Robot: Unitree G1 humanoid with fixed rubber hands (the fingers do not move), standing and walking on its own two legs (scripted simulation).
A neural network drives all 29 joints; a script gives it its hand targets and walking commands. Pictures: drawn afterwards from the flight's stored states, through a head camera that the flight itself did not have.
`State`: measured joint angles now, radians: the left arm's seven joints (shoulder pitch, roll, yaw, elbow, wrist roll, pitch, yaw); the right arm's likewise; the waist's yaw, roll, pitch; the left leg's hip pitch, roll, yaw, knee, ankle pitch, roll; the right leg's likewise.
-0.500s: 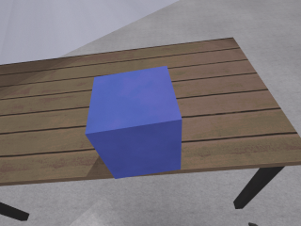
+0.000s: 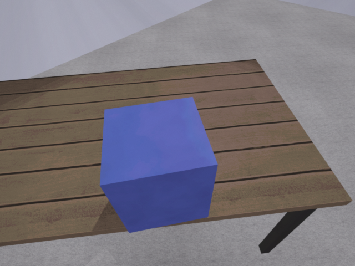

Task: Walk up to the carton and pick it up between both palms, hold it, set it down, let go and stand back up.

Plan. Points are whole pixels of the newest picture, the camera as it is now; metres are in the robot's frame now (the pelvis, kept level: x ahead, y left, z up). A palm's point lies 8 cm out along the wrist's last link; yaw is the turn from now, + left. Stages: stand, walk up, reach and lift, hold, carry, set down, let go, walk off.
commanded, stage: walk up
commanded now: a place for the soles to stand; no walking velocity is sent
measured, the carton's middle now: (159, 167) +0.36 +0.07 +0.02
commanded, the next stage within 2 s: none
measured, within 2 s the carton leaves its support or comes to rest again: neither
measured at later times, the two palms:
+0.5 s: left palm out of the picture +0.02 +0.25 -0.13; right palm out of the picture +0.04 -0.25 -0.14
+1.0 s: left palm out of the picture +0.04 +0.19 -0.13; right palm out of the picture +0.00 -0.32 -0.16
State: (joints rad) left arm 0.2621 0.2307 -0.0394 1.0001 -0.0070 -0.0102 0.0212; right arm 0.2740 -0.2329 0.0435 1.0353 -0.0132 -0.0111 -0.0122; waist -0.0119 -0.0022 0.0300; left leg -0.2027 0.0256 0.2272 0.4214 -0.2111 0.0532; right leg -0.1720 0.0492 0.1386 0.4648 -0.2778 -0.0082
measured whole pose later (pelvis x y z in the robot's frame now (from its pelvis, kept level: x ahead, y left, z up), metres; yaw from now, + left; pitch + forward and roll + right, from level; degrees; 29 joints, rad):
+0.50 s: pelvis +0.00 +0.00 +0.00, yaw -1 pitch -1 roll +1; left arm 0.27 0.23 -0.05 1.07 -0.01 -0.01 0.04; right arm 0.21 -0.25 0.03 1.04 -0.01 0.01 -0.02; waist 0.00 0.01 0.04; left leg -0.19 0.02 0.26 0.43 -0.23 0.06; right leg -0.19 0.05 0.17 0.51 -0.30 0.00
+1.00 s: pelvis -0.04 -0.06 -0.01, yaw -3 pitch -3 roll +1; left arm 0.20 0.23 -0.02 0.96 0.01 0.03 0.03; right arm 0.22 -0.27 -0.01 0.97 -0.02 0.05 -0.01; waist -0.01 0.05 0.08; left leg -0.32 0.07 0.09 0.72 -0.48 0.01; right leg -0.26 -0.01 -0.01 0.60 -0.29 -0.02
